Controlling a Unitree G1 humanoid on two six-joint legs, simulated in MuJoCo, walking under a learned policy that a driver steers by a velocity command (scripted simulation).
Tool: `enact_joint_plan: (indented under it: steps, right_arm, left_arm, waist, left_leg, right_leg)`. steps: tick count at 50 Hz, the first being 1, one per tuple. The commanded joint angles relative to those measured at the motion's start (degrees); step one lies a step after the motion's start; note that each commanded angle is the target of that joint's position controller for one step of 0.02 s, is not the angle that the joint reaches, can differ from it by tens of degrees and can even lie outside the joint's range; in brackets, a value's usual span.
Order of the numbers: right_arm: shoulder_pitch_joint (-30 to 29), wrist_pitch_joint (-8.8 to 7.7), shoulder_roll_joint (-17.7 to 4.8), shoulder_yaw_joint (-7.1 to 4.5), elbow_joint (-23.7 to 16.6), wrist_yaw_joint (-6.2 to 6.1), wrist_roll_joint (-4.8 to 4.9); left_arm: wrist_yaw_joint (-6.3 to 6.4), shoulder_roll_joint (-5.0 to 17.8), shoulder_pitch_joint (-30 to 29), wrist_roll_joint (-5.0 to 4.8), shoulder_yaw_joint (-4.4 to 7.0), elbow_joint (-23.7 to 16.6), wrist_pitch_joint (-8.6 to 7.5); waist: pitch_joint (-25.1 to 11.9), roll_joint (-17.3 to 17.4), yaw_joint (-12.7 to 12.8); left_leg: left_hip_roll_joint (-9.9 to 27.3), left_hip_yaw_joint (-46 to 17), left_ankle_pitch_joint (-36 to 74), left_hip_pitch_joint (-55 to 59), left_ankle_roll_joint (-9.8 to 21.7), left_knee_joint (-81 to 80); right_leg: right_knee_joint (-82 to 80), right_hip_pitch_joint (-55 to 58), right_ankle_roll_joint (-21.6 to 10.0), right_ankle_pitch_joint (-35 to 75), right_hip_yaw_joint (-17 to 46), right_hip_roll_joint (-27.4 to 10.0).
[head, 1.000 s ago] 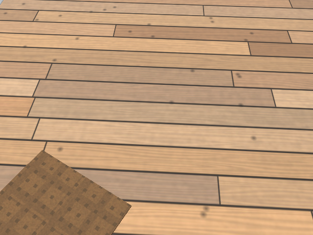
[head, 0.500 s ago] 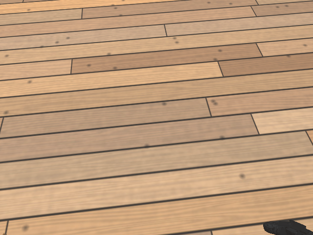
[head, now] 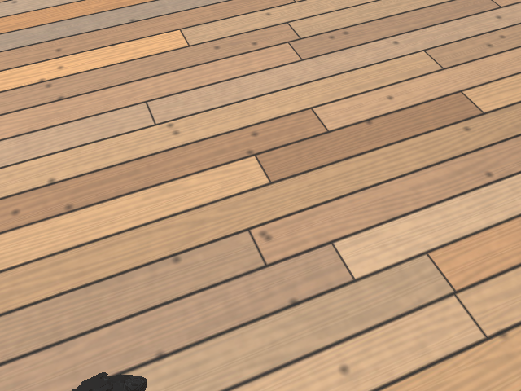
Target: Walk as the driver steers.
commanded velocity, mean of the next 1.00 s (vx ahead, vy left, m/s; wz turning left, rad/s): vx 0.50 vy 0.00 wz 0.48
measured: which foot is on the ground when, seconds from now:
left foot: down 0.00-0.02, up 0.04-0.52, down 0.54-1.00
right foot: up 0.00-0.00, down 0.02-0.56, up 0.58-1.00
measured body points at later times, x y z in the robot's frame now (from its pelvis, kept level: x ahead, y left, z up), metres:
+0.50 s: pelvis +0.24 +0.02 -0.01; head +0.27 +0.03 +0.44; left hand +0.14 +0.26 -0.15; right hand +0.50 -0.15 -0.11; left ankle +0.35 +0.14 -0.72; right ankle +0.11 -0.10 -0.73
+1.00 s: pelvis +0.50 +0.12 +0.00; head +0.52 +0.14 +0.45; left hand +0.56 +0.42 -0.09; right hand +0.62 -0.13 -0.12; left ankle +0.35 +0.13 -0.73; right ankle +0.71 +0.09 -0.70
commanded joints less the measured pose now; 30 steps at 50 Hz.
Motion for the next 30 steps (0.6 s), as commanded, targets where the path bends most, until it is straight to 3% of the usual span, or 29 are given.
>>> enact_joint_plan:
  steps: [1, 2, 3, 4, 5, 7, 11, 15, 18, 21, 24, 26, 27, 28, 29, 30]
  right_arm:
    - [-3.0, -0.60, -7.6, -1.35, -4.3, -0.26, 0.60]
    - [1.9, -0.50, -0.7, 0.13, -6.5, -0.39, 1.76]
    - [0.7, 0.50, -7.6, -1.71, -5.0, -1.12, 0.40]
    - [-2.4, 0.76, -7.8, -2.16, -5.3, -0.87, 0.24]
    - [-3.9, 0.86, -6.2, -1.90, -5.2, -0.47, 0.35]
    - [-4.0, 2.14, -5.4, -2.19, -4.5, 0.22, -0.74]
    - [-8.4, 3.73, -3.2, -2.26, -6.2, 1.47, -1.10]
    - [-16.2, 3.94, -2.4, -1.86, -9.2, 2.32, -1.19]
    - [-22.5, 3.73, -1.7, -1.04, -11.5, 3.03, -1.27]
    - [-26.5, 3.71, -2.4, -0.90, -13.4, 3.40, -1.56]
    - [-25.3, 3.78, -3.5, -1.41, -13.8, 2.96, -1.83]
    - [-16.3, 3.28, -5.4, -2.59, -11.5, 2.18, -1.90]
    - [-6.9, 2.76, -7.6, -3.82, -8.5, 1.38, -2.41]
    - [-1.9, 2.74, -14.3, -5.78, -7.7, 0.39, -2.82]
    - [-3.7, 3.30, -18.6, -6.62, -9.1, 0.19, -0.86]
    - [-4.4, 3.91, -16.8, -6.28, -8.8, -0.22, -0.14]
  left_arm:
    - [2.11, 11.6, 21.2, 1.82, 3.99, 2.5, -1.98]
    - [2.66, 17.6, 24.1, 2.13, 5.41, 2.5, -1.55]
    - [2.62, 14.8, 22.7, 0.08, 5.20, 2.5, -0.79]
    - [2.51, 10.3, 17.8, -0.32, 3.96, 2.0, -0.81]
    - [2.30, 7.3, 14.7, -0.56, 3.27, 2.0, -1.25]
    - [2.61, 4.9, 13.0, -0.75, 2.68, 2.6, -2.06]
    - [2.81, 5.8, 15.4, -1.40, 3.32, 4.6, -3.68]
    - [2.91, 5.3, 17.9, -1.15, 3.43, 6.5, -3.59]
    - [3.01, 6.4, 19.0, -1.11, 3.74, 7.5, -3.51]
    - [3.33, 7.8, 21.6, -1.04, 4.20, 8.9, -2.99]
    - [3.75, 9.7, 22.0, -0.86, 4.64, 9.7, -1.95]
    - [3.85, 11.5, 21.7, -0.81, 5.12, 9.8, -0.74]
    - [3.71, 11.5, 21.1, -0.87, 5.04, 9.2, -0.38]
    - [3.26, 6.5, 22.7, -1.32, 3.84, 6.4, -0.59]
    - [2.35, 6.1, 19.9, -1.42, 3.95, 2.3, -1.24]
    - [2.16, 8.6, 12.5, -0.91, 4.27, 1.1, -1.71]
  waist:
    - [-11.1, -2.5, 13.3]
    - [-17.0, -14.9, 11.4]
    - [-14.8, -8.1, 11.6]
    - [-7.1, -4.7, 9.4]
    - [-3.0, -4.3, 8.1]
    - [-0.4, -5.6, 5.7]
    - [0.3, -3.3, 4.5]
    - [2.6, -2.9, 5.4]
    - [3.9, -3.1, 6.6]
    - [4.8, -2.6, 7.6]
    - [2.8, -3.6, 6.3]
    - [-3.1, -3.9, 2.3]
    - [-8.4, -1.0, -2.0]
    - [-14.6, 8.2, -2.2]
    - [-18.8, 14.6, -0.2]
    - [-12.0, 5.0, -1.8]
  left_leg:
    - [6.9, -3.9, 26.0, -16.5, 5.7, 24.7]
    - [-1.4, 0.7, -7.7, -33.9, 3.6, 42.3]
    - [0.1, -4.6, -9.3, -37.5, 4.5, 49.0]
    - [2.8, -6.3, -4.4, -38.7, 5.0, 49.5]
    - [4.5, -5.9, -0.6, -37.6, 4.7, 47.5]
    - [5.9, -5.4, 2.5, -34.4, 3.6, 45.3]
    - [6.4, -4.4, 8.4, -37.7, 2.2, 44.8]
    - [6.8, -3.1, 15.8, -41.6, 1.3, 36.7]
    - [6.1, 0.1, 20.6, -38.2, 2.1, 26.5]
    - [5.0, 3.0, 17.9, -36.4, 4.3, 20.8]
    - [1.0, 6.2, 10.3, -31.1, 7.5, 18.0]
    - [-3.6, 7.1, 5.2, -20.3, 10.4, 15.5]
    - [-4.0, 4.5, 6.8, -7.1, 12.5, 11.1]
    - [11.0, -16.5, -0.3, 9.7, 17.4, 9.1]
    - [21.6, -46.7, 2.7, 17.8, 24.8, -1.3]
    - [19.8, -39.2, 6.3, 14.6, 22.7, -3.0]
  right_leg:
    - [-6.5, 31.8, -4.3, -6.6, 10.2, -8.5]
    - [-12.2, 43.9, -9.2, -11.6, 32.8, -24.5]
    - [-14.5, 38.3, -10.6, -15.1, 36.8, -24.4]
    - [-15.6, 32.0, -9.3, -14.3, 28.5, -21.2]
    - [-17.8, 26.5, -7.9, -8.9, 21.5, -18.3]
    - [-20.0, 21.1, -5.4, -0.7, 12.6, -14.5]
    - [-22.0, 21.2, -6.0, 9.0, 4.5, -14.1]
    - [-22.7, 22.1, -6.1, 11.8, -2.2, -13.0]
    - [-22.4, 22.2, -5.5, 13.8, -6.5, -12.7]
    - [-20.5, 26.6, -4.8, 18.8, -8.9, -14.2]
    - [-11.9, 31.4, -3.6, 39.6, -11.9, -14.7]
    - [4.2, 31.4, -3.1, 49.2, -13.1, -14.5]
    - [18.4, 24.5, -1.5, 40.5, -14.0, -13.2]
    - [37.6, 6.0, 1.1, 9.4, -13.8, -9.0]
    - [52.6, -11.8, 3.9, -23.9, -4.1, 3.0]
    - [52.7, -18.4, 3.2, -18.5, 3.1, -0.9]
